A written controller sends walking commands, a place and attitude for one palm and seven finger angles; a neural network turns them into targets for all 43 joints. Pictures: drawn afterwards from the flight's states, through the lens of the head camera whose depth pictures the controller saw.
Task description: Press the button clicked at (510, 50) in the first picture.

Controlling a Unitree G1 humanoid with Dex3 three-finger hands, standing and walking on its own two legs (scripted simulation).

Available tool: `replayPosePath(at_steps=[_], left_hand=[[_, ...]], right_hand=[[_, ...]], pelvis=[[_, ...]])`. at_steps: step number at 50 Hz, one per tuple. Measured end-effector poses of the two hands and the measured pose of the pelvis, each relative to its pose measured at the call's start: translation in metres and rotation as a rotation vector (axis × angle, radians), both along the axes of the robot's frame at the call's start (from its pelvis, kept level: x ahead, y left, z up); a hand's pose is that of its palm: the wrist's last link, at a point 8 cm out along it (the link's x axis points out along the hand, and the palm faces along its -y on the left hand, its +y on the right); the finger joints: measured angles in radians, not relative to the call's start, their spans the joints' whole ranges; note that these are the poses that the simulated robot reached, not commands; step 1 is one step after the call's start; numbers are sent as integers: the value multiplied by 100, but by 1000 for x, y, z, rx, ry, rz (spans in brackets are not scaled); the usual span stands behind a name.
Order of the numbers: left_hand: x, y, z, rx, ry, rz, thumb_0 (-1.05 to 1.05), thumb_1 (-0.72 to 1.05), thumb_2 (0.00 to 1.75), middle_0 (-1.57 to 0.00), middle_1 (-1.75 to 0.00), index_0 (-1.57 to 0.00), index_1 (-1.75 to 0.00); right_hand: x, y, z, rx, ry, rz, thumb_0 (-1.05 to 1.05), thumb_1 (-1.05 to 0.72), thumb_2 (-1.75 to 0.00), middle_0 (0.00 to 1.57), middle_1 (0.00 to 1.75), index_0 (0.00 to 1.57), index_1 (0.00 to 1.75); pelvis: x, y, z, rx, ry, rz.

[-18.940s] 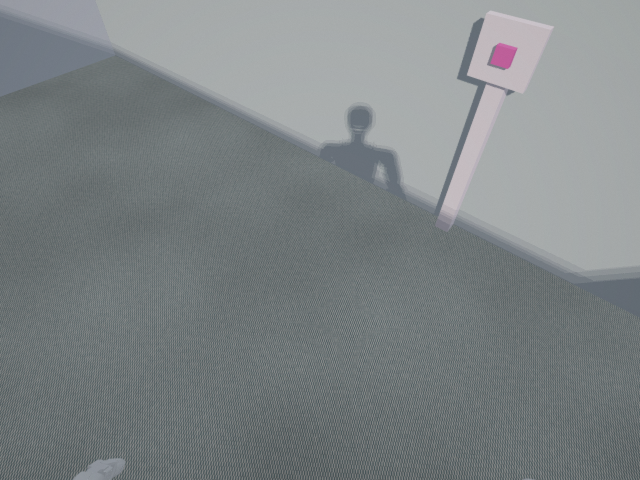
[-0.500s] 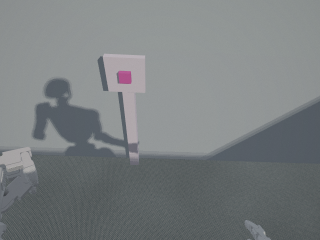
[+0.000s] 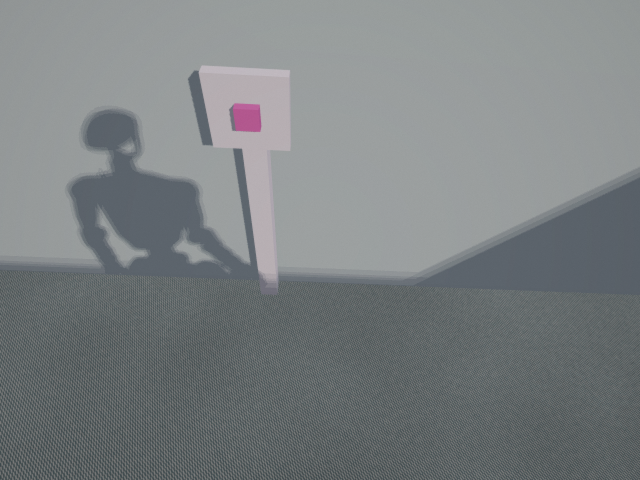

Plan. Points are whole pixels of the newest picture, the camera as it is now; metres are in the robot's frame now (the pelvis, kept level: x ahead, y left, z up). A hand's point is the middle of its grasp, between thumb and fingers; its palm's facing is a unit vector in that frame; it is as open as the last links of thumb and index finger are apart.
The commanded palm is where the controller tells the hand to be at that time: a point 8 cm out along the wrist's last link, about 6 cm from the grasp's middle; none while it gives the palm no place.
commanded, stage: let the arm hang, fingers relaxed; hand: left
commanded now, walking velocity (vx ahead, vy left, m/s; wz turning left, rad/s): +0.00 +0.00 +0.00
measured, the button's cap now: (247, 116) +0.80 +0.20 +0.00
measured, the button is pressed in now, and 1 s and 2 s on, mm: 0 0 0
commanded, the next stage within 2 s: stand and wait in 0.78 s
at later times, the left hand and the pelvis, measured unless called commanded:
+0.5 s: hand out of the picture -0.01 +0.17 -0.17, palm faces +0.04 -0.98 -0.21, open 7.1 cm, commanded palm none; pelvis +0.01 -0.01 +0.01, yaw +0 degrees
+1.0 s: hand out of the picture +0.00 +0.15 -0.17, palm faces +0.04 -0.98 -0.21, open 7.3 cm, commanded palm none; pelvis +0.02 -0.02 +0.01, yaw +0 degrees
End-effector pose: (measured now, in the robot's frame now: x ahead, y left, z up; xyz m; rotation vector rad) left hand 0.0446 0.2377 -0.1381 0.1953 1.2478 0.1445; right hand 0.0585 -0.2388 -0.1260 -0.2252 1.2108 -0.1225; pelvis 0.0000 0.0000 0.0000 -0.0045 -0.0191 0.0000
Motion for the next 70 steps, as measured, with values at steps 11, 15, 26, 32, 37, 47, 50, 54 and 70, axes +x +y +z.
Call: replayPosePath(at_steps=[11, 15, 26, 32, 37, 47, 50, 54, 70], left_hand=[[-110, 8, 10, 26, 315, 106, 1, 91, 90, -60, -77, -61, -76], [-110, 3, 11, 24, 317, 108, 1, 91, 90, -46, -61, -46, -60], [-50, -25, 1, -24, 155, 71, 1, 91, 90, -24, -34, -24, -35], [-28, -33, 0, -33, 110, 56, 2, 93, 90, -21, -31, -21, -31], [-28, -32, 1, -29, 116, 60, 1, 93, 90, -21, -30, -21, -31], [-42, -34, 2, -23, 170, 76, 1, 91, 90, -20, -30, -20, -30], [-45, -35, 2, -23, 182, 78, 1, 91, 90, -20, -30, -20, -30], [-47, -36, 3, -23, 190, 80, 1, 91, 90, -20, -30, -20, -30], [-19, -27, 6, 1, 135, 57, 1, 91, 90, -20, -30, -20, -30]], right_hand=[[-77, 9, -14, 40, 264, -65, 1, -91, -90, 20, 30, 20, 30], [-82, 13, -17, 59, 272, -78, 1, -91, -90, 20, 30, 20, 30], [-67, 22, -21, 93, 209, -89, 1, -91, -90, 20, 29, 20, 30], [-66, 22, -20, 94, 203, -100, 1, -92, -90, 20, 30, 20, 30], [-68, 20, -20, 94, 217, -107, 1, -92, -90, 20, 29, 20, 30], [-69, 14, -19, 88, 240, -111, 1, -91, -90, 20, 29, 20, 30], [-66, 11, -19, 84, 239, -109, 1, -91, -90, 20, 29, 20, 30], [-61, 7, -18, 77, 232, -106, 1, -91, -90, 20, 29, 20, 30], [-33, -12, -15, 42, 178, -88, 1, -91, -90, 20, 29, 20, 30]], pelvis=[[2, -3, 6, -4, -6, 5], [2, -4, 6, -1, -10, 2], [6, -10, 6, 6, -15, 0], [10, -13, 6, 5, -17, -3], [12, -15, 7, 5, -16, -3], [15, -18, 7, 6, -15, -5], [16, -19, 7, 6, -15, -6], [17, -21, 8, 5, -14, -6], [21, -24, 9, 5, -15, -9]])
